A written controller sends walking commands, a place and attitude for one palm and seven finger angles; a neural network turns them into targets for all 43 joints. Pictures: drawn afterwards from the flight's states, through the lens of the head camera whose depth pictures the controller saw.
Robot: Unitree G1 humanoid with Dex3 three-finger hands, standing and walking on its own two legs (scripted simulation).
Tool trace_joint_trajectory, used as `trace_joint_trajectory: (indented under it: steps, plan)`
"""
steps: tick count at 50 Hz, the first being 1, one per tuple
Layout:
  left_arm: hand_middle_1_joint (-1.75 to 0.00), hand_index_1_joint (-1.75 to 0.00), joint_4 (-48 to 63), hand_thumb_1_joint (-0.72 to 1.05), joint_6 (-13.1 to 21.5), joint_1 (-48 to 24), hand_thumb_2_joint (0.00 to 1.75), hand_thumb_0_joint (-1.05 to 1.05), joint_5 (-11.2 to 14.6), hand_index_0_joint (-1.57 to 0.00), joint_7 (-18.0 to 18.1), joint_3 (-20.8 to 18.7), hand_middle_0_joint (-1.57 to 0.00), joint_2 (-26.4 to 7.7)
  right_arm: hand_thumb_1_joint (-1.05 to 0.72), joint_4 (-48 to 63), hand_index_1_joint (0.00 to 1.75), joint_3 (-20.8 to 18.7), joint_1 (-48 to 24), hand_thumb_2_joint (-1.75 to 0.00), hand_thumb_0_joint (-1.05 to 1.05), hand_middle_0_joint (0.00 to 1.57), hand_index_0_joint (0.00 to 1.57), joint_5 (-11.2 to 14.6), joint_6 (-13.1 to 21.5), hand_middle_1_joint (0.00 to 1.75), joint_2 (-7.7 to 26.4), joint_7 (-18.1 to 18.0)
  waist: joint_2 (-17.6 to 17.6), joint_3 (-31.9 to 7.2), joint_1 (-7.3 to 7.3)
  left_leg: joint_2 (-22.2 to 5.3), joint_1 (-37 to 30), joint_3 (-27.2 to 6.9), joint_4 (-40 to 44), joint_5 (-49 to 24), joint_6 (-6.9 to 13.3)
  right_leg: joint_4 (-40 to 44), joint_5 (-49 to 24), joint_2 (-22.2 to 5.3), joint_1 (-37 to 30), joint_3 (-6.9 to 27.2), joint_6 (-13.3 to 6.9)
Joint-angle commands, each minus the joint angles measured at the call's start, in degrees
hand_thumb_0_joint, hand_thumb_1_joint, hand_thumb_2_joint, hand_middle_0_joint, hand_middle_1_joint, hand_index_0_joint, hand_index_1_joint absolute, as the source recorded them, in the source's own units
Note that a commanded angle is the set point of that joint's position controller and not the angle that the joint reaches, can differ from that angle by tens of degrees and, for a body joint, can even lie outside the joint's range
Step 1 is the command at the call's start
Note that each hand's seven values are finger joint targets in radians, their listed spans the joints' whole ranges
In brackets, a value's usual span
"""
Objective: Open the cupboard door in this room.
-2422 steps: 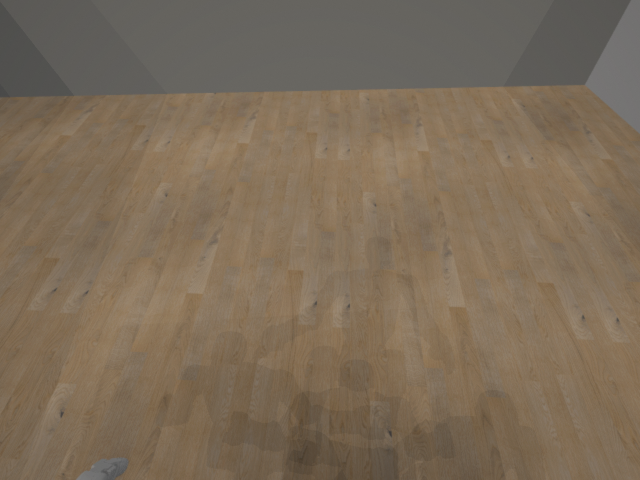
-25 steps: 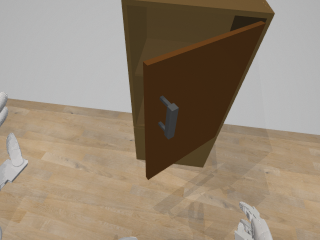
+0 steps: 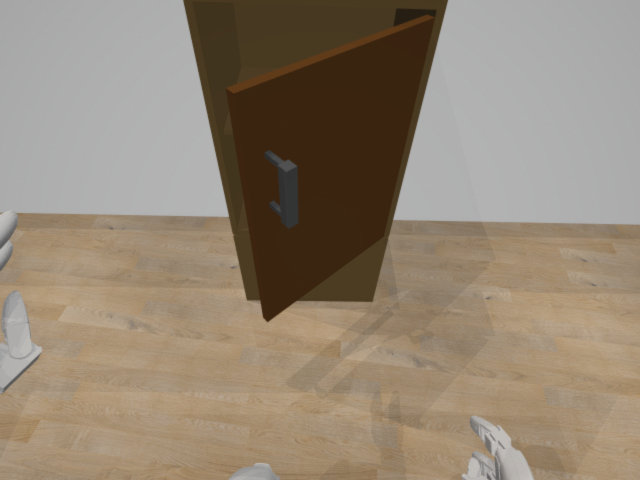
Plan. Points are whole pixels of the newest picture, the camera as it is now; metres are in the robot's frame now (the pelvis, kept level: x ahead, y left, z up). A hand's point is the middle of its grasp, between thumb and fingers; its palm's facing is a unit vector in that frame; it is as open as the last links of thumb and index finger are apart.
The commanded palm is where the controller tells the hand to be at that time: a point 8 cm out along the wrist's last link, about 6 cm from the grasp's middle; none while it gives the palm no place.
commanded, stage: stop stepping back and stand still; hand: left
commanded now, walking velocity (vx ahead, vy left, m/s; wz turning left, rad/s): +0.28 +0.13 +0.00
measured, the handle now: (280, 189) +0.53 +0.11 +0.05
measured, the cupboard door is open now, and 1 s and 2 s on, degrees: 42 42 42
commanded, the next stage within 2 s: let the arm hang, fingers relaxed in 0.76 s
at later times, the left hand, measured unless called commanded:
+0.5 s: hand out of the picture +0.13 +0.29 +0.16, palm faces +0.46 -0.79 -0.41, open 7.4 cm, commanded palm +0.08 +0.32 +0.18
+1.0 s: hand (87, 476) +0.13 +0.28 -0.04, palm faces +0.15 -0.89 -0.43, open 7.4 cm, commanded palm none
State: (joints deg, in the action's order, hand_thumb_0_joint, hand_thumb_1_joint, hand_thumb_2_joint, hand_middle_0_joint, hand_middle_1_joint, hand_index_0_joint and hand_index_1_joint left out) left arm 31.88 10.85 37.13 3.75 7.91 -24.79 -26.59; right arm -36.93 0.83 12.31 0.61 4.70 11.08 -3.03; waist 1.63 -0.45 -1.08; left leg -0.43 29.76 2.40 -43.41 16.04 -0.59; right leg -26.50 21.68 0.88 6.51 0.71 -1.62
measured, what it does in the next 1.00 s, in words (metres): steps on the spot: left foot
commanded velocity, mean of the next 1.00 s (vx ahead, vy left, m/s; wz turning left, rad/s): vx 0.02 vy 0.00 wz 0.00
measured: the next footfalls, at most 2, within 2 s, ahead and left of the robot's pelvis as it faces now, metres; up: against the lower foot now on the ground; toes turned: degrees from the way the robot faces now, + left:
left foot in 0.08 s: +0.06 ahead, +0.11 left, +0.00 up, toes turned -1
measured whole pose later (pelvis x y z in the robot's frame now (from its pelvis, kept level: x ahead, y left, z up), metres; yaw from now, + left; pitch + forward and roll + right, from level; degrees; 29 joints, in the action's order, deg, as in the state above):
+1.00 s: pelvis -0.06 +0.02 -0.01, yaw +2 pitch +1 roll -1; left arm -20.8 0.5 13.9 -1.5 1.3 -7.5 -19.8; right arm -48.6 -0.6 6.3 -1.0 3.4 17.2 -0.5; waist -3.2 -0.5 0.0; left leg 3.3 22.8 -1.6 -30.6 8.2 2.8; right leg -32.7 19.8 1.2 13.4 -0.8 -0.7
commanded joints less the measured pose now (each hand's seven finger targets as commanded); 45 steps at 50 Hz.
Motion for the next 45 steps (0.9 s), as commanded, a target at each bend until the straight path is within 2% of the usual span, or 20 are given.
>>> trace_joint_trajectory:
  steps: [1, 5, 7, 9, 11, 12, 14, 16, 18, 21, 24, 26, 27, 31, 34, 37, 42, 43, 44, 45]
  plan:
    - [-0.30, -0.30, 2.91, 0.90, 2.43, -9.96, 0.90, 0.00, -1.01, -0.20, 2.33, -5.33, -0.20, -7.10, -0.90, 8.45, 0.30, -2.22, -6.08, -0.90, 0.00, 0.20, 0.20, -0.19, 4.39, 0.30, 7.20, -1.64, 3.30, -3.29, 1.63, 0.86, -11.43, 1.22, 10.00, -3.32, 2.04, 3.52, -38.47, -12.91, 2.27, 6.68, -2.16]
    - [-0.30, -0.30, 5.09, 0.90, 3.71, -13.24, 0.90, 0.00, -1.44, -0.20, 2.22, -4.36, -0.20, -7.76, -0.90, 9.25, 0.30, -3.92, -4.94, -0.90, 0.00, 0.20, 0.20, 0.41, 5.05, 0.30, 9.92, -1.73, -1.13, -5.25, 1.36, -4.23, -23.24, -5.11, 16.56, -21.34, 5.21, -2.77, -29.69, -5.59, 5.45, 3.67, 3.29]
    - [-0.30, -0.30, 7.27, 0.90, 4.05, -9.17, 0.90, 0.00, -1.52, -0.20, 2.07, -5.51, -0.20, -8.61, -0.90, 9.35, 0.30, -2.76, -4.24, -0.90, 0.00, 0.20, 0.20, -0.28, 4.70, 0.30, 8.52, -1.45, -11.16, -7.09, 1.46, -6.84, -23.79, -11.19, 18.77, -27.94, 6.54, -6.80, -17.02, -1.82, 7.60, -1.00, 2.95]
    - [-0.30, -0.30, 8.33, 0.90, 4.49, -7.51, 0.90, 0.00, -1.40, -0.20, 1.82, -6.01, -0.20, -8.47, -0.90, 9.27, 0.30, -2.90, -5.27, -0.90, 0.00, 0.20, 0.20, -0.60, 5.34, 0.30, 8.43, -1.30, -11.80, -3.76, 1.04, -10.33, -15.61, -15.70, 25.47, -10.09, 6.91, -5.79, 0.68, -0.42, 5.65, -1.43, 2.51]
    - [-0.30, -0.30, 7.46, 0.90, 4.40, -6.73, 0.90, 0.00, -1.49, -0.20, 1.95, -6.95, -0.20, -8.00, -0.90, 9.77, 0.30, -2.64, -5.98, -0.90, 0.00, 0.20, 0.20, -0.79, 5.49, 0.30, 8.22, -1.30, -11.82, 1.12, 0.94, -9.20, -4.60, -13.90, 30.99, 11.22, 5.62, -1.39, 0.05, -0.59, 0.86, -2.01, 1.48]
    - [-0.30, -0.30, 7.09, 0.90, 4.42, -5.82, 0.90, 0.00, -1.50, -0.20, 2.00, -7.35, -0.20, -7.96, -0.90, 10.03, 0.30, -2.75, -5.74, -0.90, 0.00, 0.20, 0.20, -0.72, 5.45, 0.30, 8.02, -1.30, -10.58, 1.35, 1.01, -6.98, -2.97, -11.23, 30.17, 14.58, 4.12, 1.75, -0.14, -0.70, -0.30, -1.58, 0.92]
    - [-0.30, -0.30, 6.30, 0.90, 4.66, -3.46, 0.90, 0.00, -1.12, -0.20, 1.73, -7.65, -0.20, -7.79, -0.90, 10.55, 0.30, -3.24, -5.27, -0.90, 0.00, 0.20, 0.20, -0.89, 5.11, 0.30, 7.62, -1.12, -5.19, -0.03, 1.46, -2.69, -7.07, -6.95, 22.20, 8.59, 1.69, 8.76, 3.56, -3.34, 3.57, 3.39, -1.13]
    - [-0.30, -0.30, 5.49, 0.90, 4.70, -4.18, 0.90, 0.00, -0.87, -0.20, 1.50, -6.46, -0.20, -6.97, -0.90, 9.90, 0.30, -3.68, -4.26, -0.90, 0.00, 0.20, 0.20, -0.98, 4.44, 0.30, 7.73, -0.96, 0.38, 0.24, 2.12, -0.42, -14.51, -4.35, 9.61, 1.28, 0.36, 15.34, 8.44, -9.64, 13.99, 12.25, -4.37]
    - [-0.30, -0.30, 5.21, 0.90, 4.33, -8.10, 0.90, 0.00, -0.99, -0.20, 1.72, -5.11, -0.20, -6.19, -0.90, 8.83, 0.30, -3.58, -3.56, -0.90, 0.00, 0.20, 0.20, -0.87, 4.56, 0.30, 7.98, -1.05, 1.19, -0.10, 2.43, -0.26, -16.15, -4.46, 5.78, -1.43, 0.54, 14.47, 2.21, -11.51, 15.40, 13.18, -5.40]
    - [-0.30, -0.30, 2.70, 0.90, 3.94, -14.23, 0.90, 0.00, -1.45, -0.20, 1.43, -2.80, -0.20, -5.37, -0.90, 8.11, 0.30, -3.23, -3.74, -0.90, 0.00, 0.20, 0.20, -0.52, 5.58, 0.30, 8.60, -1.74, -1.37, 0.19, 2.41, -2.05, -19.50, -6.89, 16.41, -8.27, 1.49, 7.98, -7.22, -4.65, 11.38, 5.47, -0.48]
    - [-0.30, -0.30, 3.85, 0.90, 4.12, -15.92, 0.90, 0.00, -2.14, -0.20, 1.16, -2.34, -0.20, -5.81, -0.90, 8.62, 0.30, -2.01, -5.60, -0.90, 0.00, 0.20, 0.20, -0.70, 6.55, 0.30, 7.89, -2.61, -11.66, 1.27, 1.66, -7.25, -16.18, -16.35, 30.85, 10.25, 2.93, 2.15, 0.07, 0.57, 8.86, 0.49, 2.38]
    - [-0.30, -0.30, 5.72, 0.90, 4.22, -16.36, 0.90, 0.00, -2.72, -0.20, 1.49, -2.85, -0.20, -5.99, -0.90, 8.87, 0.30, -1.73, -5.61, -0.90, 0.00, 0.20, 0.20, -0.96, 7.02, 0.30, 7.50, -2.75, -13.08, 1.05, 0.88, -9.38, -8.93, -20.24, 38.41, 21.56, 4.11, -3.85, -0.81, 1.84, 2.06, -0.49, 2.36]
    - [-0.30, -0.30, 6.28, 0.90, 4.07, -15.06, 0.90, 0.00, -2.85, -0.20, 1.55, -3.19, -0.20, -6.09, -0.90, 9.15, 0.30, -1.83, -5.62, -0.90, 0.00, 0.20, 0.20, -1.06, 7.21, 0.30, 7.17, -2.67, -13.38, 0.51, 0.61, -9.39, -7.73, -19.03, 39.23, 22.17, 4.09, -4.30, -0.76, 1.90, 0.50, -0.92, 2.13]
    - [-0.30, -0.30, 6.66, 0.90, 3.79, -5.57, 0.90, 0.00, -2.41, -0.20, 1.55, -5.36, -0.20, -6.68, -0.90, 9.83, 0.30, -1.98, -5.38, -0.90, 0.00, 0.20, 0.20, -1.33, 7.39, 0.30, 6.43, -1.72, -7.96, -3.64, 0.23, -4.02, -9.19, -10.25, 31.46, 12.16, 1.74, 6.33, -2.12, 0.28, -3.02, -0.30, 0.77]
    - [-0.30, -0.30, 4.78, 0.90, 3.53, -2.97, 0.90, 0.00, -1.32, -0.20, 1.31, -5.27, -0.20, -5.86, -0.90, 8.96, 0.30, -2.77, -4.81, -0.90, 0.00, 0.20, 0.20, -1.28, 6.35, 0.30, 6.56, -1.12, 1.82, -3.05, 1.16, -0.25, -17.43, -5.90, 15.05, -1.18, 0.32, 15.82, 0.62, -6.61, 9.53, 9.35, -2.53]
    - [-0.30, -0.30, 3.48, 0.90, 3.39, -7.18, 0.90, 0.00, -1.12, -0.20, 1.50, -4.46, -0.20, -5.51, -0.90, 7.69, 0.30, -2.86, -4.06, -0.90, 0.00, 0.20, 0.20, -0.99, 5.85, 0.30, 7.16, -1.41, -0.98, -3.94, 2.03, -1.05, -19.86, -6.20, 13.29, -8.52, 0.81, 11.40, -11.87, -6.39, 9.96, 7.87, -1.95]
    - [-0.30, -0.30, 3.87, 0.90, 3.68, -13.02, 0.90, 0.00, -1.63, -0.20, 1.17, -3.60, -0.20, -6.71, -0.90, 8.42, 0.30, -2.26, -6.07, -0.90, 0.00, 0.20, 0.20, -0.61, 6.35, 0.30, 7.66, -2.61, -7.66, -1.63, 1.21, -4.70, -20.60, -11.23, 25.48, -3.65, 2.14, 7.77, -5.58, -0.33, 8.12, 2.32, 1.76]
    - [-0.30, -0.30, -41.15, 0.90, -3.50, -13.00, 0.90, 0.00, -5.19, -0.20, -5.97, 20.20, -0.20, 6.63, -0.90, -7.24, 0.30, -4.89, -6.98, -0.90, 0.00, 0.20, 0.20, -0.44, 9.13, 0.30, 15.14, 2.43, -9.50, 2.47, 4.11, -6.61, -12.48, -15.45, 17.88, -18.86, 3.48, -2.41, -10.08, -2.25, 13.56, -1.63, 0.91]
    - [-0.30, -0.30, -43.79, 0.90, -8.96, -12.64, 0.90, 0.00, -5.71, -0.20, -7.30, 16.69, -0.20, 4.60, -0.90, -8.07, 0.30, -5.14, -2.89, -0.90, 0.00, 0.20, 0.20, -0.44, 3.26, 0.30, 16.10, 2.67, -8.19, -1.18, 2.02, -8.03, -12.02, -14.79, 18.87, -24.89, 5.01, -3.95, -9.41, -3.10, 8.97, 1.01, 0.47]
    - [-0.30, -0.30, -45.40, 0.90, -10.15, -12.71, 0.90, 0.00, -5.63, -0.20, -7.40, 17.32, -0.20, 5.24, -0.90, -7.07, 0.30, -4.75, -3.10, -0.90, 0.00, 0.20, 0.20, -0.90, 1.56, 0.30, 14.85, 2.39, -3.62, -3.25, 1.14, -9.00, -9.95, -16.19, 18.66, -21.25, 6.60, -6.20, -5.60, -2.15, 6.99, 0.77, 0.02]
